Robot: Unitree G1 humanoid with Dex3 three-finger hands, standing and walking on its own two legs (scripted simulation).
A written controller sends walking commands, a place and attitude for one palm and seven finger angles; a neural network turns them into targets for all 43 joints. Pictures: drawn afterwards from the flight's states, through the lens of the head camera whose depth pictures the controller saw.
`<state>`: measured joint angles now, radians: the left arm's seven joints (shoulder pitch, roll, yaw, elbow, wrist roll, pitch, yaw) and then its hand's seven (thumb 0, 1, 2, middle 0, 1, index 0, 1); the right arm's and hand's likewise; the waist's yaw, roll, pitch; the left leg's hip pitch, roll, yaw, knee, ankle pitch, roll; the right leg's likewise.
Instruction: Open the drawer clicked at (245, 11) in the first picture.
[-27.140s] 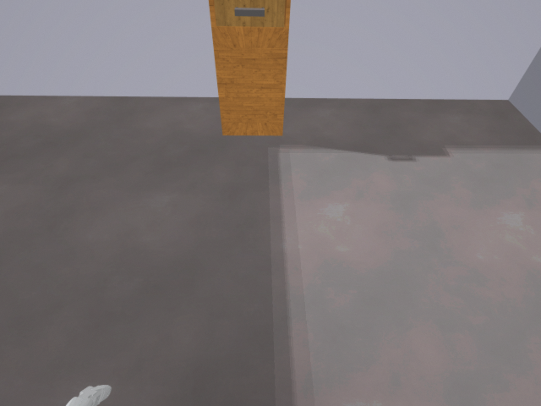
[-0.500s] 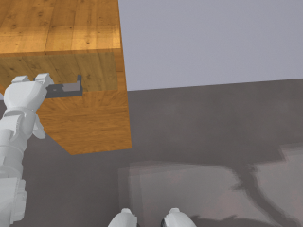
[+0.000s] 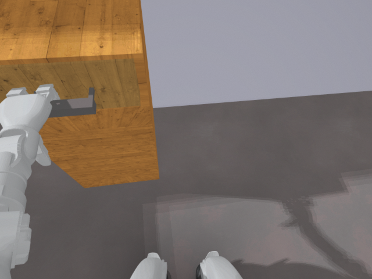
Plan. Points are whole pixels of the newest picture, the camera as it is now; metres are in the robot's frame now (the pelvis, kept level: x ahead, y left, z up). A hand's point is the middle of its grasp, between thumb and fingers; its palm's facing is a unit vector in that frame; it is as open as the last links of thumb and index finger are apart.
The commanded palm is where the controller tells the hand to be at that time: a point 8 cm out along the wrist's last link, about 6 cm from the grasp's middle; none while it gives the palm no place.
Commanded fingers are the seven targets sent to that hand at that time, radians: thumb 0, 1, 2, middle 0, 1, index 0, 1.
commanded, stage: lower the fingers behind the handle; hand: left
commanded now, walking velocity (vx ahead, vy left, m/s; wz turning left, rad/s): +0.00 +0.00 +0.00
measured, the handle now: (63, 100) +0.50 +0.28 +0.02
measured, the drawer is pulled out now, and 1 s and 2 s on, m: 0.00 0.00 0.08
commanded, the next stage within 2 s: close the thumb around the handle in 0.02 s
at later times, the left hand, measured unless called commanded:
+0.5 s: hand (41, 127) +0.44 +0.32 +0.00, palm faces -0.08 -0.03 -1.00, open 10.0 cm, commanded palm +0.43 +0.31 +0.05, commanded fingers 0.00 0.62 0.78 -0.38 -1.32 -0.38 -1.32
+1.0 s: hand (42, 125) +0.44 +0.32 +0.00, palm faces -0.06 -0.03 -1.00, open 6.1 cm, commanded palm +0.42 +0.31 +0.05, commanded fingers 0.00 0.90 0.90 -0.40 -1.35 -0.40 -1.35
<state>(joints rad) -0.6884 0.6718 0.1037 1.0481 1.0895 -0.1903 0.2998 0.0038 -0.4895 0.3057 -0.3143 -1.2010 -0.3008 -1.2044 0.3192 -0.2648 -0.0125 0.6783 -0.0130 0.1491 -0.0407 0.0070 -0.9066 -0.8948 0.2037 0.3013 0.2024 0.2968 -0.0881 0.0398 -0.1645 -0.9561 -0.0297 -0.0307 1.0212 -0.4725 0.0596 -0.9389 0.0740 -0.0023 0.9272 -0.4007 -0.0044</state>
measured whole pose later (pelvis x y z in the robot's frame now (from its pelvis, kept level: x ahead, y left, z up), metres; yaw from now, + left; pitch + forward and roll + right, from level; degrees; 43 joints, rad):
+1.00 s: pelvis +0.00 +0.00 +0.00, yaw +0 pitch +24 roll -4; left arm -0.67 0.64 0.11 1.02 1.09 -0.17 0.35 0.01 0.67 0.79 -0.41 -1.35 -0.35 -1.35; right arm 0.31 -0.27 -0.02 0.69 -0.02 0.16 -0.03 0.01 -0.91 -0.89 0.20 0.30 0.20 0.30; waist -0.08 0.04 -0.17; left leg -0.97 -0.03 -0.03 1.03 -0.48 0.06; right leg -0.95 0.07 0.00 0.94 -0.41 0.00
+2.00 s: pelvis +0.04 +0.01 +0.02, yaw -2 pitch +19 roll -4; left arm -0.04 0.48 0.11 0.40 1.02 -0.04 0.38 0.02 0.72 0.78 -0.40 -1.35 -0.29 -1.35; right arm 0.21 -0.25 -0.03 0.60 -0.03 0.15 0.00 0.01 -0.91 -0.90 0.20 0.30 0.20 0.30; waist -0.02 0.05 -0.16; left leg -0.73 -0.03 0.01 0.90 -0.50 0.08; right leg -0.72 0.06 0.01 0.82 -0.42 0.00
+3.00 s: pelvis +0.04 -0.01 +0.02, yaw -1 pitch +15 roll -2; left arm 0.36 0.42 0.13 0.14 1.02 -0.05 0.45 0.02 0.71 0.76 -0.41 -1.35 -0.30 -1.35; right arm 0.15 -0.24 -0.03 0.59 -0.03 0.09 0.00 0.01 -0.91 -0.90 0.20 0.30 0.20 0.30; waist 0.02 0.04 -0.17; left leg -0.68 -0.02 0.00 0.92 -0.51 0.05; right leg -0.69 0.06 0.00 0.88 -0.45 -0.03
